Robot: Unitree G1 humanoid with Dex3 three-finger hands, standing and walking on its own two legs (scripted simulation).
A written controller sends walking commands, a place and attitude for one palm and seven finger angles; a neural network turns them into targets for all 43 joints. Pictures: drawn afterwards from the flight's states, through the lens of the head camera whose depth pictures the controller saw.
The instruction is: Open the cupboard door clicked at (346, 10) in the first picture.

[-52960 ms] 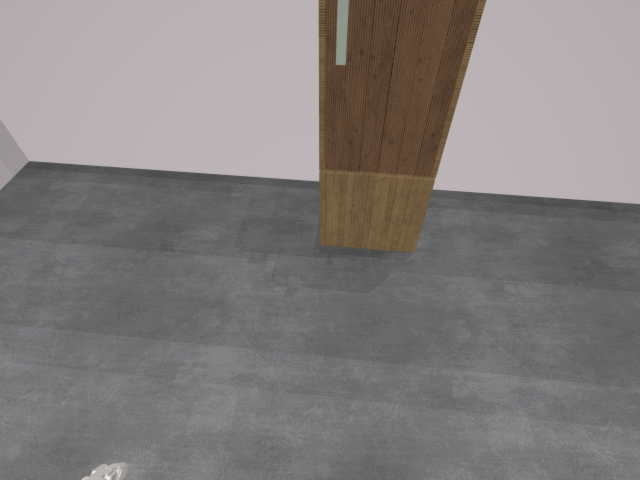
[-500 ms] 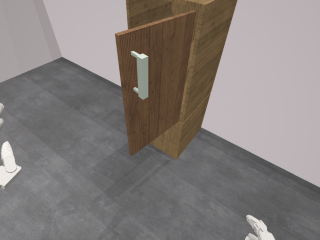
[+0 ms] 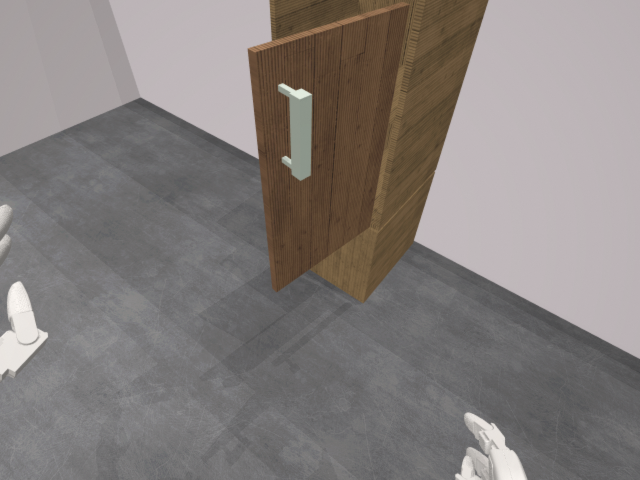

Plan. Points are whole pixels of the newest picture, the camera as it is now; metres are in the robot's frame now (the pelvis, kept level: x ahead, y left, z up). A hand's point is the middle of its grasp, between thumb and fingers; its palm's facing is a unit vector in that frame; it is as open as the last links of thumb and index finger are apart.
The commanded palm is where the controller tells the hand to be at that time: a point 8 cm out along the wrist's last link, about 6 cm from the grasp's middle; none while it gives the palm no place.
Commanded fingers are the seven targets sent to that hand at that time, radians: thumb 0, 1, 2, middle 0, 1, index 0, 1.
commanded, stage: let the arm hang, fingers relaxed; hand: left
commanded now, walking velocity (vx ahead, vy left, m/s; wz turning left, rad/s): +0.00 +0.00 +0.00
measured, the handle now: (292, 132) +0.62 +0.07 +0.12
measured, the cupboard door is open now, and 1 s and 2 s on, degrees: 80 80 80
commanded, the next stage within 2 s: look to check the result in 1.18 s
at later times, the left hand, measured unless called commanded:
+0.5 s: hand out of the picture -0.05 +0.17 -0.17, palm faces +0.07 -0.98 -0.17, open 7.1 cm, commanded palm none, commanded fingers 0.00 0.90 0.90 -0.20 -0.30 -0.20 -0.30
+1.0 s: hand out of the picture -0.01 +0.17 -0.17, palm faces +0.07 -0.97 -0.22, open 7.4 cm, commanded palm none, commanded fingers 0.00 0.90 0.90 -0.20 -0.30 -0.20 -0.30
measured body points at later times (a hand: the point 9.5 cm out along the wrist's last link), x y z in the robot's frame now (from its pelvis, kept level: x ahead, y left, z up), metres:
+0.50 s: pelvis +0.00 +0.00 +0.00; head +0.03 +0.01 +0.45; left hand -0.05 +0.22 -0.16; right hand +0.02 -0.25 -0.14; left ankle +0.06 +0.10 -0.73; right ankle -0.05 -0.11 -0.73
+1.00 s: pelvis +0.00 -0.01 +0.01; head +0.00 -0.02 +0.45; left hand -0.01 +0.22 -0.15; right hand +0.01 -0.23 -0.16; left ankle +0.06 +0.10 -0.73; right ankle -0.04 -0.11 -0.73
